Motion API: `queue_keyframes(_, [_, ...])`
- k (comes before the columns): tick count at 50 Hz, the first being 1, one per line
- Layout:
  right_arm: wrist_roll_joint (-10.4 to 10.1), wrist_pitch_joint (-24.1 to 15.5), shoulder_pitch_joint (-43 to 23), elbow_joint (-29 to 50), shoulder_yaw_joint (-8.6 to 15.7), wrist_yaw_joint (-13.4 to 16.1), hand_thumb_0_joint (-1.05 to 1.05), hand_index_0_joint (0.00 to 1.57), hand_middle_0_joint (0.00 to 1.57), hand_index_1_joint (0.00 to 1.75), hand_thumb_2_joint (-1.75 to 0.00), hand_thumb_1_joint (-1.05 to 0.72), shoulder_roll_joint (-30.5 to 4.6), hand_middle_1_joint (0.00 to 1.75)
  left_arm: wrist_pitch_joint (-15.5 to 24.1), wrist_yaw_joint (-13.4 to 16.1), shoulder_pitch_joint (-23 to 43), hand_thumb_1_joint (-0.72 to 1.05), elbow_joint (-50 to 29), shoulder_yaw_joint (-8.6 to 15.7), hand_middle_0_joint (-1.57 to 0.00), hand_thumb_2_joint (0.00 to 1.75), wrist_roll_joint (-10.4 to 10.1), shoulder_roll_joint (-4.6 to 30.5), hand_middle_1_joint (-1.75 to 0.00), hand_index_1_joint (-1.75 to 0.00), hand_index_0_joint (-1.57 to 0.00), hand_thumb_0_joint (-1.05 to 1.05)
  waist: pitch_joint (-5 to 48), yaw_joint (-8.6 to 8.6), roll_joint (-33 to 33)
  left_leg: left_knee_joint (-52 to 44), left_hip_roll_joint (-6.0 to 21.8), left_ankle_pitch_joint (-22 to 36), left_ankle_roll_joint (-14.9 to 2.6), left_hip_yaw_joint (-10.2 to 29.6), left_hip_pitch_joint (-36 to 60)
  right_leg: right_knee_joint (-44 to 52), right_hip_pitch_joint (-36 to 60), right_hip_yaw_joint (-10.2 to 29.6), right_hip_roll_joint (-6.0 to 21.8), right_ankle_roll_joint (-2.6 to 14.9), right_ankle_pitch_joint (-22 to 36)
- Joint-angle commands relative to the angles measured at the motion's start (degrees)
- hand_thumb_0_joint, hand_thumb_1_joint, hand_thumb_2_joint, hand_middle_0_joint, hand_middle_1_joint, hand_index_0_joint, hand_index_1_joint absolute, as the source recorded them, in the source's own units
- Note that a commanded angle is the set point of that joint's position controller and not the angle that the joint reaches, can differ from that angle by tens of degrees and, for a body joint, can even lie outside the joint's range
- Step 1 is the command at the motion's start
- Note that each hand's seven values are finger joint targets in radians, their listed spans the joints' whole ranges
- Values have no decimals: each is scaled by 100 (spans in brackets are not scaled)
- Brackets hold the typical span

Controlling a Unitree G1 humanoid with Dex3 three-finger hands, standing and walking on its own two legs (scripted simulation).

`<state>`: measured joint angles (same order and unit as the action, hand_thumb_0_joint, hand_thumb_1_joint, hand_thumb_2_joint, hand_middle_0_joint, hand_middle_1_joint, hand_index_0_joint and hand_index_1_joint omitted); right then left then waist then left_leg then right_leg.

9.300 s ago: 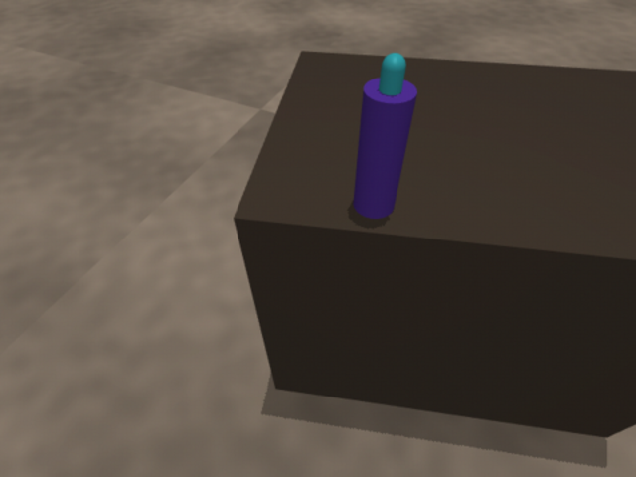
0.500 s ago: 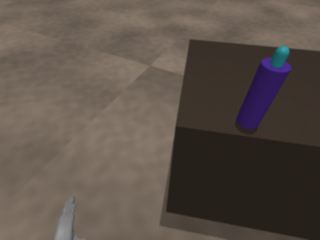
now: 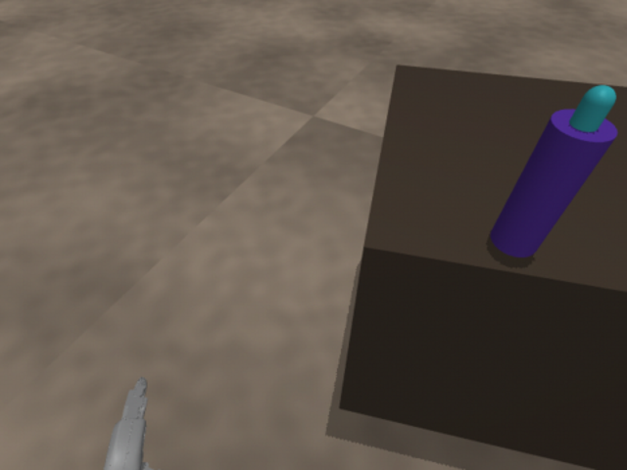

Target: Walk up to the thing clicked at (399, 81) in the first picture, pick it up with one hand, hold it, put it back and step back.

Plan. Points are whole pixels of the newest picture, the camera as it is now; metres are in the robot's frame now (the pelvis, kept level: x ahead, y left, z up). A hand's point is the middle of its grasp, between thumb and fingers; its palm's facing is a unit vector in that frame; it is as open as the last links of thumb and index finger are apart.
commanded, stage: go down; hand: right
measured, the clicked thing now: (551, 178) +0.45 -0.28 +0.15
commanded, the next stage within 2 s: approach in 1.38 s
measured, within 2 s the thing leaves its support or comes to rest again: neither
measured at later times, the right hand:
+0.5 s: hand out of the picture +0.30 -0.46 +0.21, palm faces +0.39 +0.92 +0.00, open 17.3 cm
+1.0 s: hand out of the picture +0.29 -0.46 +0.22, palm faces +0.38 +0.93 -0.03, open 17.5 cm
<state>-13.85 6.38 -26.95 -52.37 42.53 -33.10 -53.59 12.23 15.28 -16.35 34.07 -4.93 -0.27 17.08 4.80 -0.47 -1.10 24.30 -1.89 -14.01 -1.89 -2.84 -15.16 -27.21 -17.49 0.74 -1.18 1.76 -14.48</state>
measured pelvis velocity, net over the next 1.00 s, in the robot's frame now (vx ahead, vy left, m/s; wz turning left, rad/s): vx -0.02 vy -0.01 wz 0.00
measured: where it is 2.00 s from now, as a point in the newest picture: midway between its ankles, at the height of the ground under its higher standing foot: outside the picture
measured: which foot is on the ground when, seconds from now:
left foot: down 0.00-1.00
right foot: down 0.00-1.00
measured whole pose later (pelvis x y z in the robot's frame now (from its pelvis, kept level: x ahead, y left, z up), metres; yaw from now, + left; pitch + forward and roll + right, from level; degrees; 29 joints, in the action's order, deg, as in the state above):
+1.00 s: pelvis -0.02 -0.01 +0.00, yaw +0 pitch +6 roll +2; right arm -12.4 4.8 -31.3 -57.3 42.1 -34.4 -57.9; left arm 11.5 15.4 -14.4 37.1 -6.6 -0.3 16.5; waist 3.5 -0.4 -0.9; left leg 26.1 -1.6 -13.4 -1.3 -3.0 -18.7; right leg -30.2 -21.6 0.7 -1.4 2.4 -14.5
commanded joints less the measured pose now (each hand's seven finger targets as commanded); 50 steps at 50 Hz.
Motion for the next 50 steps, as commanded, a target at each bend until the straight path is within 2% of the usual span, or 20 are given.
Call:
queue_keyframes(1, [-151,-309,-1607,1142,434,-7,0,7,7,4,-2,52,-2716,4,141,98,313,-57,-658,355,-5,7,-52,752,-5,-6,-4,0,988,119,-610,-148,173,1768,26,196,374,178,515,108,20,103,1847])
queue_keyframes(5, [-101,-438,-2021,1120,303,-37,0,6,5,5,-3,58,-2757,5,192,101,645,-57,-501,413,-5,8,-43,826,-5,-6,-4,0,764,30,-791,-165,104,1160,-44,163,79,223,410,203,111,70,1440])
queue_keyframes(8, [-100,-550,-2188,1142,344,-70,0,6,5,5,-5,56,-2853,5,214,101,796,-57,-512,243,-5,7,-25,697,-5,-5,-4,0,1277,52,-1002,-47,102,1380,-47,173,126,41,726,228,116,29,1908])
queue_keyframes(11, [-143,-547,-1894,883,408,-110,0,6,6,5,-5,51,-2889,5,177,133,368,-57,-481,424,-5,7,-13,888,-5,-6,-4,0,1623,-39,-816,9,93,1762,-14,130,193,-83,961,246,115,47,2446])
queue_keyframes(12, [-157,-525,-1810,843,438,-123,0,6,6,5,-5,51,-2895,5,140,129,182,-56,-453,369,-5,7,-9,871,-5,-5,-4,0,1708,4,-774,26,84,1874,-11,114,238,-109,1037,259,118,38,2661])
queue_keyframes(14, [-175,-494,-1660,827,476,-159,0,6,6,5,-5,51,-2990,5,102,139,98,-56,-543,538,-4,7,-28,1023,-5,-5,-4,0,1661,48,-864,10,40,1821,-31,60,128,-129,1173,302,188,-22,3033])
queue_keyframes(15, [-171,-461,-1570,823,459,-171,0,6,6,5,-5,52,-2914,5,66,111,-75,-56,-453,451,-4,7,-27,909,-5,-5,-4,0,1559,59,-958,3,22,1776,-49,39,58,-128,1160,314,210,-58,3152])
queue_keyframes(16, [-171,-457,-1561,991,500,-165,0,6,6,4,-5,49,-2913,4,50,87,5,-56,-577,378,-4,7,-38,828,-5,-5,-4,0,1614,112,-997,0,38,1821,-49,50,108,-147,1181,293,199,-58,3230])
queue_keyframes(17, [-153,-444,-1442,964,549,-143,0,7,7,4,-4,47,-2950,4,47,90,56,-56,-610,513,-4,7,-42,905,-5,-5,-4,0,1508,146,-910,1,61,1838,-41,54,207,-123,987,264,168,-30,3062])
queue_keyframes(21, [-189,-379,-1465,1166,585,-128,0,7,7,4,-4,49,-2847,4,-12,45,272,-56,-641,244,-5,7,-79,629,-5,-5,-4,0,1276,245,-1113,1,9,1525,-101,36,144,-21,875,358,279,-122,3156])
queue_keyframes(27, [-100,-446,-2078,1272,392,-99,0,6,5,5,-5,53,-2810,5,88,92,810,-56,-684,210,-4,7,-37,712,-4,-5,-4,0,1160,87,-1162,-65,16,972,-115,104,-8,104,732,381,296,-107,2130])
queue_keyframes(29, [-75,-423,-1859,919,333,-119,0,6,6,5,-6,50,-2732,5,95,139,429,-56,-448,448,-4,7,-20,923,-4,-5,-4,0,1119,-39,-1033,-79,2,887,-112,83,-189,143,814,416,326,-117,1961])
queue_keyframes(33, [-103,-465,-1894,1101,436,-98,0,7,6,4,-5,50,-2837,5,126,106,181,-56,-909,314,-4,6,-22,846,-5,-5,-4,0,1560,40,-821,-64,39,1366,-80,71,171,1,946,290,203,-39,2274])
queue_keyframes(36, [-107,-462,-1720,959,516,-40,0,7,7,4,-4,50,-2927,4,72,78,-207,-55,-571,204,-4,6,-35,638,-5,-5,-4,0,1196,82,-826,-109,69,1301,-72,88,175,83,675,236,143,-1,1929])
queue_keyframes(38, [-69,-444,-1696,1001,465,-28,0,7,7,4,-3,51,-2905,4,113,56,131,-55,-650,152,-4,6,-43,583,-5,-4,-4,0,1005,160,-881,-124,100,1101,-72,115,197,160,415,203,108,13,1574])
queue_keyframes(43, [-32,-392,-2308,955,294,-102,0,6,6,5,-4,55,-2912,5,186,110,720,-56,-539,269,-4,6,-31,784,-4,-5,-4,0,770,38,-1168,-149,65,511,-130,133,-241,341,349,375,253,-78,920])
queue_keyframes(45, [-2,-452,-2312,746,166,-157,0,6,5,5,-4,58,-2864,5,249,122,927,-55,-443,136,-4,6,-16,717,-4,-4,-4,0,706,-6,-1074,-170,58,354,-119,156,-288,303,225,339,227,-46,610])
queue_keyframes(47, [30,-536,-2228,715,257,-146,0,6,6,5,-4,56,-2999,5,285,149,928,-55,-659,211,-4,6,8,822,-4,-4,-4,0,1054,18,-901,-135,69,400,-104,158,-116,246,217,291,172,-7,599])
queue_keyframes(48, [-2,-544,-2128,661,313,-155,0,6,5,5,-5,58,-2997,5,279,153,819,-55,-702,103,-4,6,8,761,-4,-4,-4,0,1211,58,-870,-113,64,465,-99,145,-75,221,316,284,174,-13,694])
queue_keyframes(50, [-91,-515,-1827,375,376,-185,0,6,6,5,-5,56,-2949,5,244,169,207,-55,-557,228,-4,6,11,853,-4,-4,-4,0,1267,-12,-780,-116,41,665,-90,113,-79,174,503,301,189,-32,974])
